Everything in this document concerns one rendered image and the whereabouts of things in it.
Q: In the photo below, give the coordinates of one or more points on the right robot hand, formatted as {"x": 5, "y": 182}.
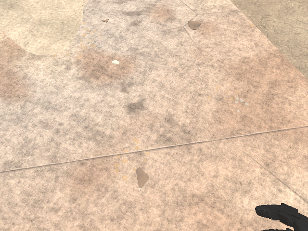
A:
{"x": 285, "y": 214}

